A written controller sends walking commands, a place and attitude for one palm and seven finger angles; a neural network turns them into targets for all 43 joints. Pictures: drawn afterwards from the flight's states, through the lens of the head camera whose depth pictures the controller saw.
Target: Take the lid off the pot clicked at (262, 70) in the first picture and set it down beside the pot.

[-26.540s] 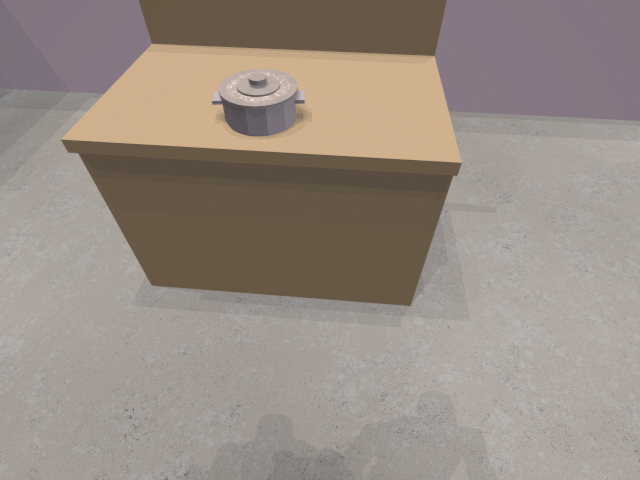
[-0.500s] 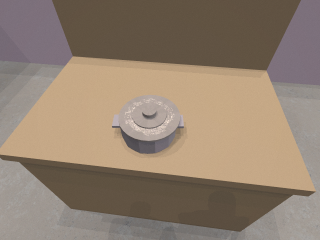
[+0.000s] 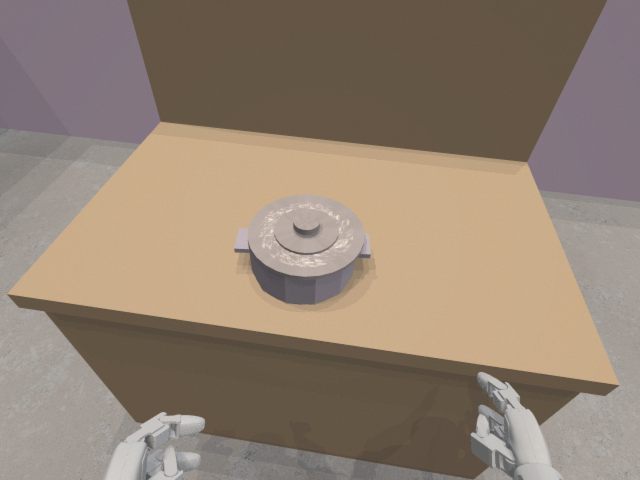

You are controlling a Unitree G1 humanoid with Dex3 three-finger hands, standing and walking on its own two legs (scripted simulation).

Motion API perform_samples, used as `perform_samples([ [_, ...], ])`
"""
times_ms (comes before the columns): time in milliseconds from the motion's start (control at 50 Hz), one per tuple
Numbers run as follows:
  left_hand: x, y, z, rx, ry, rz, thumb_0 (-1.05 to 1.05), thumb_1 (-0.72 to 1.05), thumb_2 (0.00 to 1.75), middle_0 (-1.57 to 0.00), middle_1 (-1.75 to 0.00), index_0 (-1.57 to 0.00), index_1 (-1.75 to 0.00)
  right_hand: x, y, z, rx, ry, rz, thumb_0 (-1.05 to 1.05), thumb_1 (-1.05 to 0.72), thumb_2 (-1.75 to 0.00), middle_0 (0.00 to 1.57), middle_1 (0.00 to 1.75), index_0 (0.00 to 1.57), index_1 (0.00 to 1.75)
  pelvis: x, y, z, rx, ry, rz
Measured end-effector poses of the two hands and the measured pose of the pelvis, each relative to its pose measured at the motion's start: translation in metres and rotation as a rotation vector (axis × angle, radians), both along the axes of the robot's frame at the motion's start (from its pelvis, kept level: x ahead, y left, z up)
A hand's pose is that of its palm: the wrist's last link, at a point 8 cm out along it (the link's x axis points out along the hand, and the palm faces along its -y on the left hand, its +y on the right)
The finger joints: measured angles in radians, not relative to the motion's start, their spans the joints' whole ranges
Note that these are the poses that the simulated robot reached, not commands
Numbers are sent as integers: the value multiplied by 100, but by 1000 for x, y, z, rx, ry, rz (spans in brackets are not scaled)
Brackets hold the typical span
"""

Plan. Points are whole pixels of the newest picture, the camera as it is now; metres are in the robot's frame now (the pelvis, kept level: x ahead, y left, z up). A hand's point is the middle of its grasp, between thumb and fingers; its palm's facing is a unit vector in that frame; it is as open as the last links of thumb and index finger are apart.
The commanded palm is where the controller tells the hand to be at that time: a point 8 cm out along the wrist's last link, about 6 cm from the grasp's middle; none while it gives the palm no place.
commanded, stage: lift the closed hand beside the body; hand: left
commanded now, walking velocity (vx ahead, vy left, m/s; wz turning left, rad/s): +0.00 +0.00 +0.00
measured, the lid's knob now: (306, 223) +0.52 +0.06 +0.02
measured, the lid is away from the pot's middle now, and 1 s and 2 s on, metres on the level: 0.01 0.01 0.01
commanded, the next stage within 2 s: raise the hand higher, near the body in 0.24 s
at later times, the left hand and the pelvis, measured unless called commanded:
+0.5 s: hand out of the picture +0.13 +0.23 -0.02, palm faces +0.22 -0.91 -0.36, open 3.1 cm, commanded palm +0.08 +0.27 +0.02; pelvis +0.01 +0.00 +0.00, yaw +1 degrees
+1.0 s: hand (120, 416) +0.17 +0.22 +0.06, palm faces +0.27 -0.88 -0.39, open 3.1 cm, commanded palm +0.13 +0.26 +0.10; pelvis +0.02 -0.01 +0.01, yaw +0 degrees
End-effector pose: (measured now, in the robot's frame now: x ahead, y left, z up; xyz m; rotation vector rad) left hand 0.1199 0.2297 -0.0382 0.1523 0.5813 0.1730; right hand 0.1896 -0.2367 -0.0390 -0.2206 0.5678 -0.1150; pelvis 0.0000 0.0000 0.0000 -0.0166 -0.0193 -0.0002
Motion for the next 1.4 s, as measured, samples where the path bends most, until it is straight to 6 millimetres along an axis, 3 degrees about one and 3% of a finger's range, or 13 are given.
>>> perform_samples([
  [60, -13, 8, 3, 14, -2, 41, 2, 91, 90, -79, -95, -80, -95, 12, 4, 8, -22, -25, 35, 1, -91, -90, 20, 30, 20, 30, -3, -2, 0, -5, -3, 11],
  [140, -26, 17, 6, 40, 5, 86, 2, 90, 90, -96, -114, -97, -114, 15, 13, 5, -25, -6, 70, 1, -91, -90, 20, 30, 20, 30, -5, -5, 0, -9, -6, 25],
  [240, -30, 26, 15, 79, 2, 116, 2, 90, 90, -114, -134, -114, -133, 3, 23, -13, 2, 64, 85, 1, -90, -90, 20, 30, 20, 30, -3, -5, 1, -9, -9, 29],
  [360, -28, 35, 23, 125, 16, 119, 2, 90, 90, -124, -145, -125, -145, -20, 26, -35, 38, 162, 60, 2, -90, -90, 21, 30, 21, 30, 1, -5, 2, -6, -9, 21],
  [500, -19, 39, 45, 179, -25, 95, 2, 90, 90, -128, -149, -128, -149, -32, 15, -44, 43, 202, 14, 2, -90, -90, 21, 30, 21, 30, 9, -4, 3, 0, -11, 9],
  [680, -5, 36, 73, 212, -123, 66, 2, 90, 90, -129, -150, -129, -150, -14, 2, -33, 26, 147, -11, 2, -90, -90, 20, 30, 21, 30, 16, -4, 4, 4, -17, 3],
  [940, 13, 33, 115, 265, -283, 59, 2, 89, 90, -129, -150, -130, -150, 18, 13, -23, 55, 81, 46, 2, -90, -90, 20, 30, 20, 30, 22, -9, 5, 7, -24, 7],
  [1240, 37, 23, 165, 339, -471, 27, 2, 89, 90, -129, -150, -130, -150, 11, 8, -34, 80, 124, 49, 2, -90, -90, 20, 30, 21, 30, 25, -18, 5, 12, -26, 4],
  [1320, 53, 12, 180, 745, -393, -186, 2, 88, 90, -128, -149, -129, -149, 12, 2, -40, 68, 170, 64, 2, -90, -90, 20, 30, 21, 30, 21, -19, 3, 13, 10, -15],
  [1400, 63, 10, 178, 1066, -241, -402, 1, 83, 90, -125, -145, -125, -145, 14, -6, -46, 89, 226, 48, 2, -90, -90, 20, 30, 20, 30, 15, -21, 0, 15, 35, -35],
])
